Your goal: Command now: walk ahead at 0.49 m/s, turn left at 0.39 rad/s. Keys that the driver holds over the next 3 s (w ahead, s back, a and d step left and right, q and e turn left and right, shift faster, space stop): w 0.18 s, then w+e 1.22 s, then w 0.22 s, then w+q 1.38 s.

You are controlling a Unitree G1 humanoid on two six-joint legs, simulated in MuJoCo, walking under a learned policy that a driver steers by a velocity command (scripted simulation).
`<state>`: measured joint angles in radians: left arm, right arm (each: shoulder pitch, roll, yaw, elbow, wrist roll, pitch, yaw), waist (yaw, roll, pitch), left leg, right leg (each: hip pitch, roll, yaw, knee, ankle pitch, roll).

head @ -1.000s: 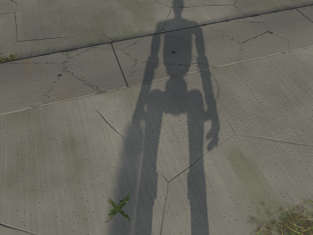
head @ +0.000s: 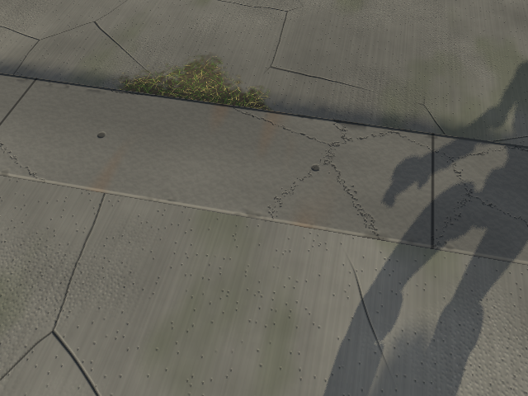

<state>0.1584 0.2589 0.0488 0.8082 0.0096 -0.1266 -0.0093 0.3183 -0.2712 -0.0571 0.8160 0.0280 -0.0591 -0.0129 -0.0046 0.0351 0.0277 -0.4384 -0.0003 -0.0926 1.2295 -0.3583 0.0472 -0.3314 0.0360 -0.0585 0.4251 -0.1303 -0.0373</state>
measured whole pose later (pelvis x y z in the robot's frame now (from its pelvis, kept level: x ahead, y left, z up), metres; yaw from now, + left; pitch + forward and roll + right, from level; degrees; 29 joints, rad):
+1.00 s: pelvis +0.51 -0.02 -0.01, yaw -21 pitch +2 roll +1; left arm 0.17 0.28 0.08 0.73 -0.02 -0.05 -0.05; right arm 0.25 -0.28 -0.06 0.81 0.02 -0.11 -0.01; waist -0.01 0.00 0.06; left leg -0.34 0.06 -0.01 1.24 -0.44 0.00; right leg -0.42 0.08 -0.03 0.59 -0.20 -0.11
